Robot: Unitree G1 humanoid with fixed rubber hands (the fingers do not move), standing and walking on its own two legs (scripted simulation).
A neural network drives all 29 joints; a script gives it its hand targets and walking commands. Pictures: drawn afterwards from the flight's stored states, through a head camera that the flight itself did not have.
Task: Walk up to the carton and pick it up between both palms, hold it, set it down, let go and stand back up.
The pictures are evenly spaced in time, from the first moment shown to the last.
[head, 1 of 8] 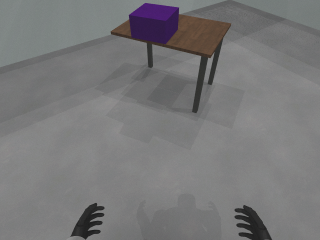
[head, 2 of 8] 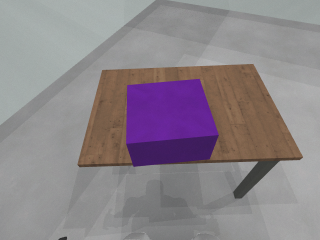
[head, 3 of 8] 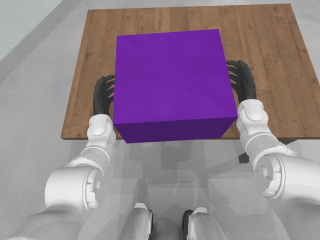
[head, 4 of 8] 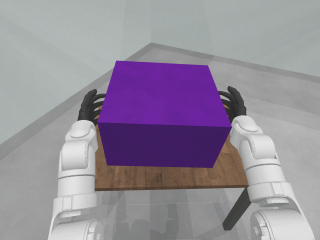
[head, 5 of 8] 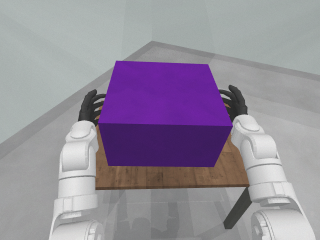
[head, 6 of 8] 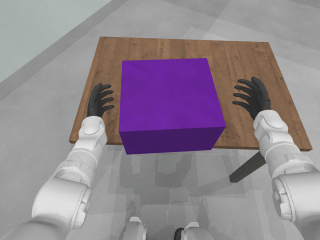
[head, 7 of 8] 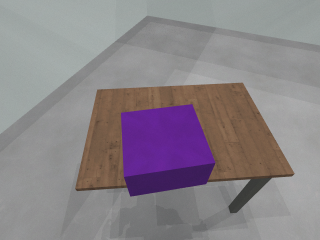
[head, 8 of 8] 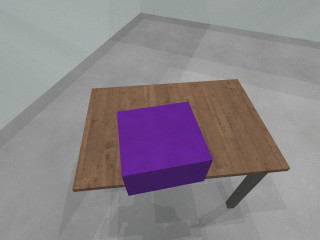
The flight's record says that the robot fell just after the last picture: no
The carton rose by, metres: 0.26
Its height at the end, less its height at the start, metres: +0.00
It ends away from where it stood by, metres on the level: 0.03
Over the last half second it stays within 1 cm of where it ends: yes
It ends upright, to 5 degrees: yes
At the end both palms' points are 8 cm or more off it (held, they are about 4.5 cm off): yes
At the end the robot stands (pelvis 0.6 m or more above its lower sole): yes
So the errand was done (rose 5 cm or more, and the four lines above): yes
